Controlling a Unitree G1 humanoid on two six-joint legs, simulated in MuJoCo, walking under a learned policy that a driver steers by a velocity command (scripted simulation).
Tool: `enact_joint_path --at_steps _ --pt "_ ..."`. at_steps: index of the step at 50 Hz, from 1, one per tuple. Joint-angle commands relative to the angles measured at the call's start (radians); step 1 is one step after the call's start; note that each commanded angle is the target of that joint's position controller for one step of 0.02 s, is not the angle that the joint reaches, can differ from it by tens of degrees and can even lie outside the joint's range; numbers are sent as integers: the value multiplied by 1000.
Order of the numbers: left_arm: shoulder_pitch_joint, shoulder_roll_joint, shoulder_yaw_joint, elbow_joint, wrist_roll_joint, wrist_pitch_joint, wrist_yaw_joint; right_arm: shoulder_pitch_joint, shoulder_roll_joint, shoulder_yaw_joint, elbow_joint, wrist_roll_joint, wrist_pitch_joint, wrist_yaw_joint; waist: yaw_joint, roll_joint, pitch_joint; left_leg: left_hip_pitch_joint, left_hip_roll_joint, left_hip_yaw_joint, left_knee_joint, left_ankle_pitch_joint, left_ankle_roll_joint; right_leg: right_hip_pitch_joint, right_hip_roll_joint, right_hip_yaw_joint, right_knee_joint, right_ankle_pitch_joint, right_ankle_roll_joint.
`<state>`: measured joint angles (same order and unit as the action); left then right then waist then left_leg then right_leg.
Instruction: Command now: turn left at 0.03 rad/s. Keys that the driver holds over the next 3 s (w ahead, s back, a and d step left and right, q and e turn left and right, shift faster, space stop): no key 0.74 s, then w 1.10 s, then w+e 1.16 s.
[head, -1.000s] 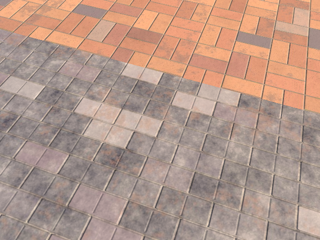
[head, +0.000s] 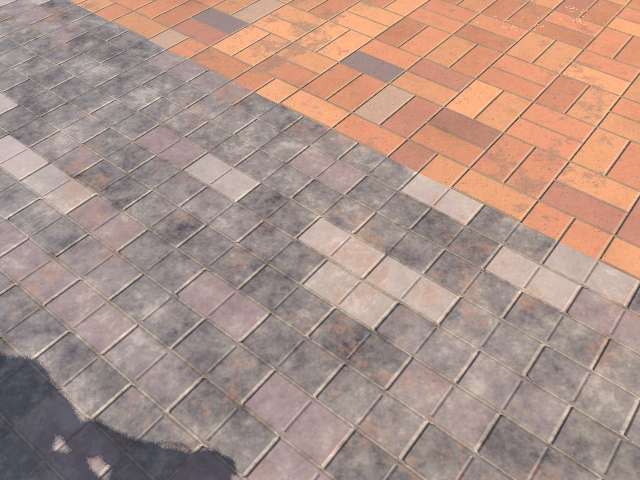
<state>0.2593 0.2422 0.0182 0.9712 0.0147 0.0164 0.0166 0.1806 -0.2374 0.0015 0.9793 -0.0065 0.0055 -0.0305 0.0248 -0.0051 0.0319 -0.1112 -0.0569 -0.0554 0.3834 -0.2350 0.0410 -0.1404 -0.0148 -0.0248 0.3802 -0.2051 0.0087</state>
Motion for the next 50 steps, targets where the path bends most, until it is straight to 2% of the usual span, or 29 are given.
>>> enact_joint_path --at_steps 1,17,37,38,40,41,43,45,46,47,48,50 --pt "18 93 17 -1 0 -8 6 11 -111 -21 -1 0 -10 -5 -6 3 8 -68 124 -116 -88 135 28 27 -77 82 -45 102 -25" --pt "35 53 -2 114 -2 -9 17 101 -68 -3 127 -1 -9 -13 -14 4 26 -73 116 -95 -81 142 17 10 -80 88 -44 94 -38" --pt "79 4 -12 168 -3 -15 25 157 -9 2 180 -2 -9 -19 -18 3 39 -73 116 -79 -63 141 8 -14 -76 93 -41 92 -45" --pt "89 -1 -13 172 -2 -15 24 168 -3 4 184 -3 -9 -19 -18 3 18 -68 107 -75 -72 60 10 -6 -67 90 -48 10 -47" --pt "94 24 1 166 1 -7 22 174 -25 -8 178 -6 -2 -17 -18 -1 39 -113 70 -62 -38 -207 36 -39 -32 83 -22 -261 -69" --pt "95 32 7 158 3 -2 19 173 -32 -14 168 -10 2 -14 -16 -5 73 -163 60 -67 -20 -357 53 -80 -29 99 -18 -410 -89" --pt "118 25 10 148 4 -1 14 160 -10 -14 142 -16 0 -7 -4 -23 152 -268 58 -84 23 -467 73 -120 -58 169 -31 -547 -126" --pt "192 37 20 158 5 -10 14 124 22 -10 109 -21 -18 1 26 -69 147 -352 38 -47 122 -368 64 -38 -133 300 -89 -567 -175" --pt "234 63 32 170 7 -15 13 103 38 -7 91 -26 -30 8 38 -124 121 -376 12 18 212 -264 51 18 -201 402 -157 -586 -212" --pt "247 85 43 175 8 -18 13 80 32 -9 72 -31 -42 15 39 -149 116 -376 17 69 271 -195 43 21 -261 471 -210 -592 -243" --pt "229 87 48 166 8 -22 10 64 17 -14 57 -30 -52 21 32 -131 121 -344 38 74 291 -186 42 -28 -278 482 -232 -574 -250" --pt "146 85 51 138 4 -29 4 137 35 -15 64 -21 -68 31 -34 -121 130 -181 40 86 189 -196 57 -165 -237 400 -201 -535 -223"
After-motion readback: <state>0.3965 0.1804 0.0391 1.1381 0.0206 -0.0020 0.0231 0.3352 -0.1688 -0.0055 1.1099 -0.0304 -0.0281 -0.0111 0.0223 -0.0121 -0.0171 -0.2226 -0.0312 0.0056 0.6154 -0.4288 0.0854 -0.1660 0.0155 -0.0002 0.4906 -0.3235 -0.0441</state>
